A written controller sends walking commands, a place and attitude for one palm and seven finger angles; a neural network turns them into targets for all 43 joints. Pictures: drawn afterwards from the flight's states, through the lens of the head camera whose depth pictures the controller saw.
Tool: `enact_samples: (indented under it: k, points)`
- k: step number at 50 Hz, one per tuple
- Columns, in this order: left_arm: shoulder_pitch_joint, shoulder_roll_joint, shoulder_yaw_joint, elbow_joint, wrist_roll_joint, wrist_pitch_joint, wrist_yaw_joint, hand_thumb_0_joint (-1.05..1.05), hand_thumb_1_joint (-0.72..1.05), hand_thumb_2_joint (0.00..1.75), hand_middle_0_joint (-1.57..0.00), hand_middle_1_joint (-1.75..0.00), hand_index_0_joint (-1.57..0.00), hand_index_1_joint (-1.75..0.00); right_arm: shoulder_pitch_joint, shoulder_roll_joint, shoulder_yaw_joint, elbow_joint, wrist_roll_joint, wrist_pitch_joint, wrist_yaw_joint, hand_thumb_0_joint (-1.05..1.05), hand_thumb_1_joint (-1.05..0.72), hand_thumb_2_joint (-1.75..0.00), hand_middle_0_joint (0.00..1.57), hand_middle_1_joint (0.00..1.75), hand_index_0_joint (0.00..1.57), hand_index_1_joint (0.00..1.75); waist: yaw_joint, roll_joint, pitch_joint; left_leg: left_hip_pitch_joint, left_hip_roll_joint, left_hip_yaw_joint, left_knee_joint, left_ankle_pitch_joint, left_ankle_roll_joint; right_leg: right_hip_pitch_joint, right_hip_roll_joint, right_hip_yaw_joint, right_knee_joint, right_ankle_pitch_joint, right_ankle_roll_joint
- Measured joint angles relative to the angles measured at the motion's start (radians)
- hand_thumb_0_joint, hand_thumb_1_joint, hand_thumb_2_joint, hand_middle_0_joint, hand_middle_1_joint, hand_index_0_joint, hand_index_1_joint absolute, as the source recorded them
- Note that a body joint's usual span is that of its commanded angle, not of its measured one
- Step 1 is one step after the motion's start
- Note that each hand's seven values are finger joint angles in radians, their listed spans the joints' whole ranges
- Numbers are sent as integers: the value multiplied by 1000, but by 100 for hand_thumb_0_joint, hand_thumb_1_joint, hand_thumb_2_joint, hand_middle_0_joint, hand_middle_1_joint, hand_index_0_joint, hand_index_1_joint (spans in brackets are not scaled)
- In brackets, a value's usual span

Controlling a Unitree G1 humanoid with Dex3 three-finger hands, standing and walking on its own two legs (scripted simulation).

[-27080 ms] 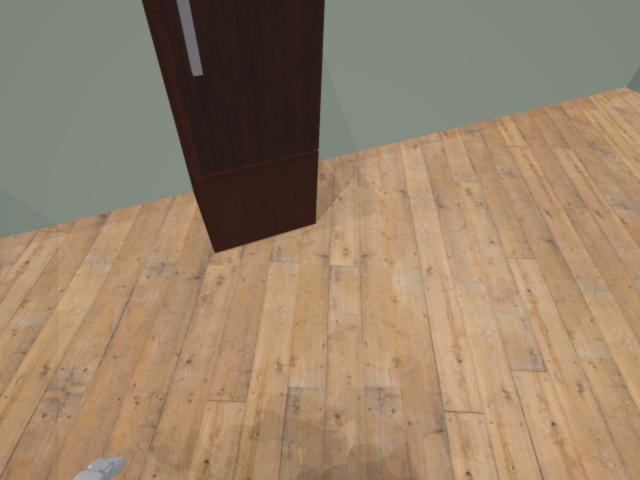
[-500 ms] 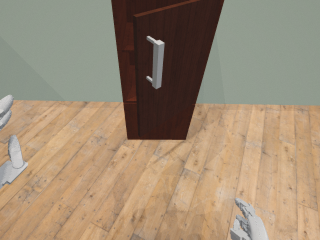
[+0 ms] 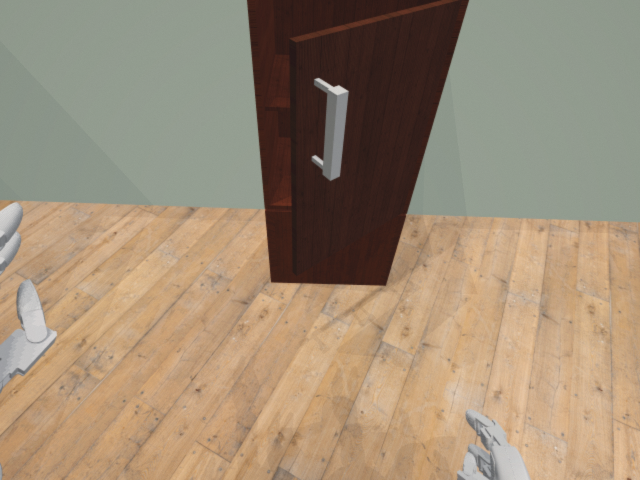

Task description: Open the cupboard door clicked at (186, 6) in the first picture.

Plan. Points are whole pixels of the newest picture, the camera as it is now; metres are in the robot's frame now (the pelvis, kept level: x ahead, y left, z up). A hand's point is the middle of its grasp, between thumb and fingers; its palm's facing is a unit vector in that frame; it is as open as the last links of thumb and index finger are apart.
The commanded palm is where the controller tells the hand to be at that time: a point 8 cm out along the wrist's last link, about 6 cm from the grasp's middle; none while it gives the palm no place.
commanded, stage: let the arm hang, fingers relaxed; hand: left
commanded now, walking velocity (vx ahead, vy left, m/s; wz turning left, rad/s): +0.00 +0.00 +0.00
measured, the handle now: (326, 130) +0.67 +0.04 +0.09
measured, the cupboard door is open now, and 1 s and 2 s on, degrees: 39 39 39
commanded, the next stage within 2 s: look to check the result in 1.12 s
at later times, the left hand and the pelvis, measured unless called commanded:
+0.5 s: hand out of the picture -0.03 +0.17 -0.19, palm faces +0.06 -0.98 -0.17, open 7.2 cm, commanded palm none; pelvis -0.01 -0.01 -0.01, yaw +3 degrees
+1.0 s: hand out of the picture +0.02 +0.15 -0.18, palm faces +0.05 -0.98 -0.18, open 7.3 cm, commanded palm none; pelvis +0.01 -0.02 +0.00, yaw +1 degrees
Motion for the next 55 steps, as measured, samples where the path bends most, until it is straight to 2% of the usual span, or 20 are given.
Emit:
enact_samples:
  k: [1, 2, 3, 5, 8, 12, 16, 20, 27, 33, 38, 49, 55]
  points:
    - [4, 3, 2, 9, -2, -1, -2, 1, 89, 89, -21, -31, -21, -31, -1, -2, -1, -1, 1, 4, 1, 2, -90, -90, 20, 30, 20, 30, -3, 3, -4, 0, 1, 2, -2, 0, 0, 0, 1, 2, -3, 1, 0]
    - [-17, 11, -20, 68, 4, -16, -13, 1, 89, 89, -21, -31, -21, -31, -6, -10, -11, 27, 5, -22, 18, 1, -90, -90, 20, 30, 20, 30, -4, 13, -18, -18, 0, -2, 9, -2, 0, -16, -1, -4, 9, -4, 0]
    - [-64, 18, -62, 165, 15, -2, -38, 0, 89, 90, -21, -30, -21, -31, -18, -27, -19, 66, 6, -28, 39, 1, -90, -90, 20, 30, 20, 30, -1, 26, -30, -38, -5, -6, 27, -6, 2, -37, -6, -9, 32, -14, 1]
    - [-164, 10, -152, 402, 31, 89, -88, 0, 89, 90, -20, -30, -20, -30, -54, -68, -27, 135, 3, 11, 67, 1, -90, -90, 20, 30, 20, 30, 1, 53, -44, -69, -17, -8, 61, -16, 8, -77, -18, -13, 92, -40, 3]
    - [-256, -35, -259, 756, 46, 208, -132, 0, 90, 90, -20, -30, -20, -30, -98, -104, -32, 201, -8, 68, 79, 1, -90, -90, 20, 30, 20, 30, -17, 69, -35, -93, -30, 2, 97, -30, 15, -123, -33, -3, 173, -76, 4]
    - [-278, -114, -355, 1080, 52, 269, -157, 0, 90, 89, -20, -30, -20, -30, -85, -108, -35, 250, -17, 112, 79, 1, -91, -90, 20, 30, 20, 30, -40, 29, 4, -91, -30, 7, 109, -33, 7, -134, -34, 1, 209, -92, -3]
    - [-260, -190, -405, 1284, 44, 287, -157, 1, 91, 89, -20, -30, -20, -30, -24, -85, -33, 307, -24, 149, 73, 1, -91, -90, 20, 30, 20, 30, -42, -35, 38, -84, -22, -9, 112, -35, -5, -118, -25, -14, 202, -93, -15]
    - [-238, -195, -388, 1417, 35, 278, -141, 1, 97, 89, -21, -30, -21, -30, 43, -51, -28, 372, -24, 172, 62, 1, -91, -90, 19, 30, 20, 30, -25, -62, 52, -78, -12, -33, 97, -28, -15, -93, -12, -38, 159, -76, -22]
    - [-190, -191, -376, 1551, 28, 256, -142, 0, 94, 89, -20, -30, -21, -30, 93, -11, -30, 440, -17, 183, 49, 1, -91, -90, 19, 30, 20, 30, -4, -10, 41, -44, -12, -46, 57, -14, -15, -47, -10, -50, 101, -55, -24]
    - [-185, -185, -368, 1600, 27, 247, -132, 0, 92, 89, -20, -30, -20, -30, 69, 17, -30, 451, -16, 172, 48, 1, -91, -90, 20, 30, 20, 30, -6, 30, 26, -19, -14, -34, 31, -7, -13, -35, -14, -37, 93, -55, -23]
    - [-209, -195, -366, 1602, 27, 240, -126, 0, 91, 89, -20, -30, -20, -30, 49, 29, -28, 462, -21, 167, 44, 1, -92, -90, 20, 30, 20, 30, -7, 39, 12, -6, -17, -26, 17, -5, -13, -32, -17, -29, 96, -60, -22]
    - [-273, -251, -377, 1588, 25, 224, -126, 0, 91, 89, -20, -30, -20, -30, 50, 36, -25, 491, -18, 155, 41, 1, -92, -90, 20, 30, 20, 30, -17, 4, 6, 19, -15, -21, -5, -10, -18, -15, -16, -23, 87, -69, -25]
    - [-277, -250, -372, 1596, 25, 226, -123, 1, 93, 89, -20, -30, -20, -30, 59, 46, -24, 498, -18, 153, 36, 1, -91, -90, 19, 30, 20, 30, -21, -7, 16, 23, -11, -24, -8, -16, -21, -5, -11, -26, 74, -71, -27]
